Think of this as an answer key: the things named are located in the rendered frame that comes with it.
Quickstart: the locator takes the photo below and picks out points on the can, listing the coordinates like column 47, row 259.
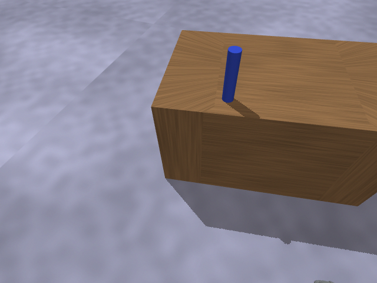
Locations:
column 232, row 68

